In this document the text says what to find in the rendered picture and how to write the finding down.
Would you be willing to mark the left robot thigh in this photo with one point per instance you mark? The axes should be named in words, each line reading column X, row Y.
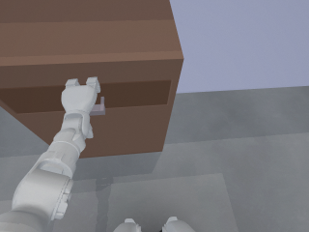
column 128, row 227

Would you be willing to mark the robot left hand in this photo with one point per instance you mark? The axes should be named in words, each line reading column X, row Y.
column 81, row 97

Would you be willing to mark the right robot thigh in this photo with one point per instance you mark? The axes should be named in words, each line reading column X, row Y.
column 177, row 226

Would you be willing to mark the handle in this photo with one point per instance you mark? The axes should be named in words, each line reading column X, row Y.
column 98, row 109

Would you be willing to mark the left robot upper arm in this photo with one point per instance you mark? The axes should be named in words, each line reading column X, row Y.
column 44, row 196

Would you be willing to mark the robot left forearm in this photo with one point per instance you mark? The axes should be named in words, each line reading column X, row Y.
column 65, row 149

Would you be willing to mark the cabinet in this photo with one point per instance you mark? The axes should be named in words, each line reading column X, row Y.
column 48, row 42

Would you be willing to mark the drawer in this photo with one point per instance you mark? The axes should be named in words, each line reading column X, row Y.
column 36, row 99

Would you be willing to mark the robot thigh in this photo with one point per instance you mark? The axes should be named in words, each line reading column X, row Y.
column 128, row 227
column 177, row 226

